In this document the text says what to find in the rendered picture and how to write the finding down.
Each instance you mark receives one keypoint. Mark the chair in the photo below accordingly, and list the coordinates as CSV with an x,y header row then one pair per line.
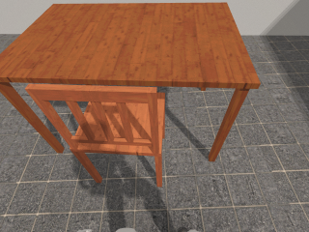
x,y
120,120

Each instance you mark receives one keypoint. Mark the table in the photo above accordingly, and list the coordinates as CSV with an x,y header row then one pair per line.
x,y
131,44

